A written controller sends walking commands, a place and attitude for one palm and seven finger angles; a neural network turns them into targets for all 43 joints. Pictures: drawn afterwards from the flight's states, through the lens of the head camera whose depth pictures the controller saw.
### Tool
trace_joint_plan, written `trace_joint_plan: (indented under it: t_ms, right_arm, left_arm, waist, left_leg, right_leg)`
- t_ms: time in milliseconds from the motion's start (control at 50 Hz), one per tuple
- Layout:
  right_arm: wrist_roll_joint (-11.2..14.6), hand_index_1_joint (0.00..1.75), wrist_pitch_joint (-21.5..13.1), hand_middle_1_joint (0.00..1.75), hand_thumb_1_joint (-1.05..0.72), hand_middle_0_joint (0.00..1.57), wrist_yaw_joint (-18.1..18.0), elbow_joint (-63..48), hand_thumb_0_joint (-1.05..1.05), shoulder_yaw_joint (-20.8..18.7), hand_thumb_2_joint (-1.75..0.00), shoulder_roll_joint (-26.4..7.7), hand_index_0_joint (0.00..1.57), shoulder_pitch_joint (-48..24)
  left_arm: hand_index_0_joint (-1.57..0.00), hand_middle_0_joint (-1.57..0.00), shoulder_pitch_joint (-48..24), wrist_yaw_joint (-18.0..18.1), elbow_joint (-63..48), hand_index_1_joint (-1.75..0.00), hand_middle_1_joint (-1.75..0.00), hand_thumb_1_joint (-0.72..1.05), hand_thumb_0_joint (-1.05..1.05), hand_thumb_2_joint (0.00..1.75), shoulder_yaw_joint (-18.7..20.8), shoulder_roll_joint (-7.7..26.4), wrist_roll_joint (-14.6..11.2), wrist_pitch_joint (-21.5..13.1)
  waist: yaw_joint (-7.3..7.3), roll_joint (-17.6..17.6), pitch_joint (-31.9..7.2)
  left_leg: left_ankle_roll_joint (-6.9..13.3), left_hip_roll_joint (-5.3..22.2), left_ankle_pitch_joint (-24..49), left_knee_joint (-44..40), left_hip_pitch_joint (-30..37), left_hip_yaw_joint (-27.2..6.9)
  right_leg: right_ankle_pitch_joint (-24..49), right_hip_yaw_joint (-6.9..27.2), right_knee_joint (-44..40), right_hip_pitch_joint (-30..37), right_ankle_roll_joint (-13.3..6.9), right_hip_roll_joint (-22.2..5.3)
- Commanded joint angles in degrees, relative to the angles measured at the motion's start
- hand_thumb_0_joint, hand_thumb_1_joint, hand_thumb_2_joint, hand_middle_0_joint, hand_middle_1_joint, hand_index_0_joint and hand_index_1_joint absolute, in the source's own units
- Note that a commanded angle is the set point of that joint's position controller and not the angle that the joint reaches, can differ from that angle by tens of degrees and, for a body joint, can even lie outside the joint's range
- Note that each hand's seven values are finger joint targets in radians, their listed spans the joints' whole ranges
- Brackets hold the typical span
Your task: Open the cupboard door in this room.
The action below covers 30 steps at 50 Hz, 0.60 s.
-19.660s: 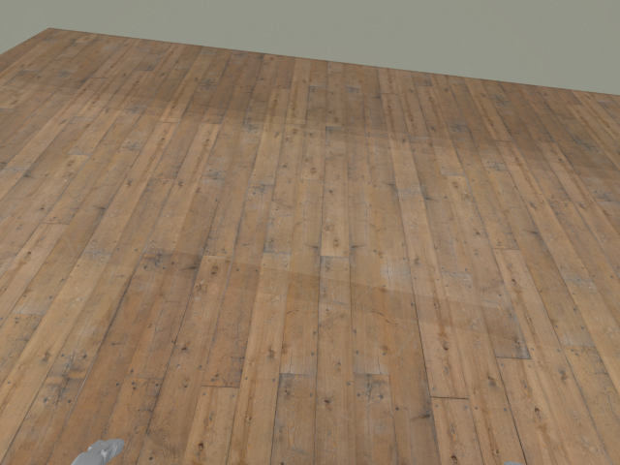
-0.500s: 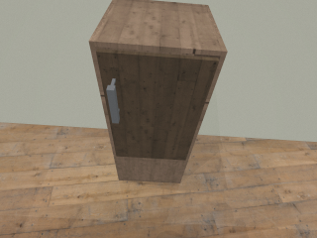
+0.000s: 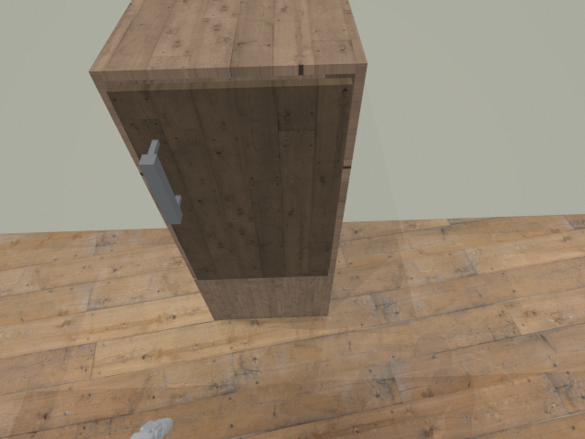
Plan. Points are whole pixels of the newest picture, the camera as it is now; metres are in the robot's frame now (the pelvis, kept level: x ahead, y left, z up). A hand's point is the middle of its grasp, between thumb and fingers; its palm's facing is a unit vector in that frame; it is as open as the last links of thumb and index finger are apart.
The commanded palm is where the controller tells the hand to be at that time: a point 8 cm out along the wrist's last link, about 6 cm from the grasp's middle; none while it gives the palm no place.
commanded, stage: come to a stop and stand still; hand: left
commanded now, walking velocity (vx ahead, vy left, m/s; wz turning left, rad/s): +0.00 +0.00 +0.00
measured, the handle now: (165, 183) +0.52 +0.25 +0.01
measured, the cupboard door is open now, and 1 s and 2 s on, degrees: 0 0 0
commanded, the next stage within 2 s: look again from close up in 0.72 s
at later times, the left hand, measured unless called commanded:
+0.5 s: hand out of the picture -0.04 +0.16 -0.16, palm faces +0.08 -0.98 -0.19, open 7.4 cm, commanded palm none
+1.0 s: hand out of the picture -0.04 +0.16 -0.17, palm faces +0.04 -0.99 -0.16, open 7.4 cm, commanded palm none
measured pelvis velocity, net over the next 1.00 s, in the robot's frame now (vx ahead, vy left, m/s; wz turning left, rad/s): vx -0.02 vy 0.01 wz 0.03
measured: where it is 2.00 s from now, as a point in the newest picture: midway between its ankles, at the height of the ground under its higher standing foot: outside the picture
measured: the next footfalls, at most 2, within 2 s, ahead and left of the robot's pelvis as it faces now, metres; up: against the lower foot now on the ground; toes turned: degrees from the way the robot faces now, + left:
none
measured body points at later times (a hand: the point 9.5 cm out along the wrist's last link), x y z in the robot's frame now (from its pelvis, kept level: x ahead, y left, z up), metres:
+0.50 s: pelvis -0.03 -0.02 +0.01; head -0.03 -0.01 +0.46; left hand -0.04 +0.21 -0.15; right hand -0.03 -0.23 -0.15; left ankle -0.03 +0.11 -0.73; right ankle +0.02 -0.12 -0.73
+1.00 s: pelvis -0.02 +0.01 +0.00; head -0.03 +0.01 +0.45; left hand -0.04 +0.22 -0.16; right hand -0.03 -0.19 -0.16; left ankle -0.03 +0.11 -0.73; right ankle +0.02 -0.12 -0.73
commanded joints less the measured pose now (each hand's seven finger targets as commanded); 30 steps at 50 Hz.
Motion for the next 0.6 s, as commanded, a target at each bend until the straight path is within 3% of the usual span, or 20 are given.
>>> trace_joint_plan:
  t_ms: [0, 40, 100, 120, 140, 160, 180, 240, 300, 380, 580]
  right_arm:
    - [0.4, 0.30, 0.6, 0.30, -0.90, 0.20, 0.0, -2.8, 0.00, 0.2, -0.90, -0.9, 0.20, 3.4]
    - [0.2, 0.30, 0.5, 0.30, -0.90, 0.20, 0.1, -1.4, 0.00, 0.4, -0.90, -1.5, 0.20, 4.6]
    - [0.1, 0.30, -0.1, 0.30, -0.90, 0.20, 0.3, 0.2, 0.00, 0.9, -0.90, -1.5, 0.20, 6.8]
    - [0.0, 0.30, -0.6, 0.30, -0.90, 0.20, 0.2, 0.6, 0.00, 0.9, -0.90, -2.3, 0.20, 7.1]
    - [-0.3, 0.30, -0.9, 0.30, -0.90, 0.20, 0.2, 0.2, 0.00, 0.9, -0.90, -3.7, 0.20, 5.9]
    - [-0.4, 0.30, -1.1, 0.30, -0.90, 0.20, 0.3, -0.3, 0.00, 1.2, -0.90, -4.6, 0.20, 3.5]
    - [-0.4, 0.30, -1.1, 0.30, -0.90, 0.20, 0.5, -0.2, 0.00, 1.3, -0.90, -4.0, 0.20, 1.5]
    - [-0.1, 0.30, -1.4, 0.30, -0.90, 0.20, 0.6, 0.1, 0.00, 1.6, -0.90, -3.7, 0.20, 1.8]
    - [-0.1, 0.30, -1.3, 0.30, -0.90, 0.20, 0.6, 1.2, 0.00, 1.7, -0.90, -3.6, 0.20, 3.5]
    - [-0.1, 0.30, -1.2, 0.30, -0.90, 0.20, 0.6, 2.1, 0.00, 2.0, -0.90, -3.6, 0.20, 4.9]
    - [0.1, 0.30, -1.4, 0.30, -0.90, 0.20, 0.3, 3.2, 0.00, 2.4, -0.90, -2.4, 0.20, 7.1]
  left_arm:
    - [-0.20, -0.20, 5.0, 0.6, -0.8, -0.30, -0.30, 0.90, 0.00, 0.90, 1.5, 9.0, 0.3, -0.8]
    - [-0.20, -0.20, 1.8, 0.6, -1.2, -0.30, -0.30, 0.90, 0.00, 0.90, 1.2, 7.6, 0.0, -0.7]
    - [-0.20, -0.20, 2.2, 0.1, -0.3, -0.30, -0.30, 0.90, 0.00, 0.90, 1.0, 6.9, -0.6, -0.4]
    - [-0.20, -0.20, 3.2, -0.1, -0.2, -0.30, -0.30, 0.90, 0.00, 0.90, 0.9, 5.8, -0.6, -0.4]
    - [-0.20, -0.20, 3.6, -0.3, -0.3, -0.30, -0.30, 0.90, 0.00, 0.90, 0.7, 4.9, -0.8, -0.3]
    - [-0.20, -0.20, 4.2, -0.4, 0.1, -0.30, -0.30, 0.90, 0.00, 0.90, 0.5, 4.6, -0.8, -0.4]
    - [-0.20, -0.20, 5.2, -0.3, 1.0, -0.30, -0.30, 0.90, 0.00, 0.90, 0.7, 4.8, -0.5, -0.4]
    - [-0.20, -0.20, 7.2, -0.3, 2.8, -0.30, -0.30, 0.90, 0.00, 0.90, 0.3, 5.1, -0.5, -0.9]
    - [-0.20, -0.20, 8.0, -0.4, 3.9, -0.30, -0.30, 0.90, 0.00, 0.90, 0.1, 5.2, -0.6, -1.1]
    - [-0.20, -0.20, 9.6, -0.3, 4.9, -0.30, -0.30, 0.90, 0.00, 0.90, 0.0, 4.9, -0.5, -1.2]
    - [-0.20, -0.20, 14.6, 0.0, 7.3, -0.30, -0.30, 0.90, 0.00, 0.90, -0.3, 2.9, -0.4, -1.2]
  waist:
    - [1.14, -13.1, -7.5]
    - [0.20, -12.7, -5.4]
    - [-0.41, -7.4, -4.4]
    - [-0.07, -3.4, -4.5]
    - [0.74, 0.8, -3.0]
    - [1.97, 2.5, -2.3]
    - [2.72, 3.0, -2.3]
    - [2.64, 1.6, -2.4]
    - [2.11, -2.4, -1.9]
    - [1.83, -4.0, -0.9]
    - [2.03, -1.9, 0.2]
  left_leg:
    - [-2.0, 1.3, -8.8, 8.9, -3.6, -4.6]
    - [-2.1, 1.5, -4.5, 6.8, -2.3, -4.6]
    - [-2.1, 1.4, 6.7, -7.0, 5.0, -4.1]
    - [-1.5, 2.8, 9.0, -10.3, 6.5, -6.1]
    - [-0.5, 5.4, 10.2, -12.7, 3.2, -9.0]
    - [-0.1, 6.7, 9.7, -14.0, -0.9, -9.8]
    - [-0.5, 5.8, 7.2, -14.9, -2.8, -9.3]
    - [-0.9, 4.6, 6.3, -15.7, -1.7, -8.1]
    - [-1.0, 3.8, 5.9, -15.8, -0.3, -7.1]
    - [-0.7, 3.4, 5.4, -16.2, 0.4, -6.8]
    - [-0.3, 3.4, 3.1, -17.4, -0.9, -7.1]
  right_leg:
    - [26.6, 12.7, -11.1, 3.6, -11.0, -16.6]
    - [19.3, 10.1, -11.9, 1.3, -9.6, -14.0]
    - [5.8, 8.8, -11.1, -3.3, -6.0, -10.6]
    - [2.5, 7.4, -10.2, -4.1, -4.1, -8.1]
    - [1.8, 5.9, -9.8, -3.0, -2.2, -5.6]
    - [2.5, 5.3, -10.6, 0.7, -0.9, -4.6]
    - [1.1, 5.3, -11.3, 3.0, -0.6, -4.8]
    - [1.7, 6.0, -13.1, 4.4, -0.7, -5.4]
    - [-1.5, 6.3, -15.1, 3.3, -0.7, -5.7]
    - [-4.4, 6.2, -16.5, 2.0, -0.4, -5.7]
    - [-4.1, 5.6, -15.6, 0.9, -0.3, -5.1]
